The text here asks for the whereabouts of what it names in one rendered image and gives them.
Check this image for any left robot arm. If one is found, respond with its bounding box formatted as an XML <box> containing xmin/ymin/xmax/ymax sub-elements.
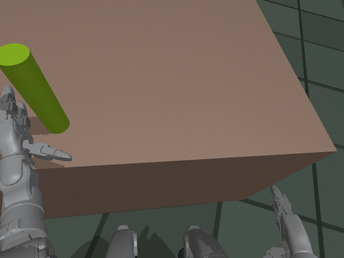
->
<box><xmin>0</xmin><ymin>154</ymin><xmax>57</xmax><ymax>258</ymax></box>

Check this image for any right robot hand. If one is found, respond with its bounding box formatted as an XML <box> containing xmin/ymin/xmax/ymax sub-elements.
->
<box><xmin>263</xmin><ymin>185</ymin><xmax>313</xmax><ymax>258</ymax></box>

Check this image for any left robot hand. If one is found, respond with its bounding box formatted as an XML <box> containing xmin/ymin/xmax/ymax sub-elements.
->
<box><xmin>0</xmin><ymin>85</ymin><xmax>72</xmax><ymax>161</ymax></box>

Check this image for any can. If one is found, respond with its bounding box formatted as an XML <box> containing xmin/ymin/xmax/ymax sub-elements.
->
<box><xmin>0</xmin><ymin>44</ymin><xmax>70</xmax><ymax>134</ymax></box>

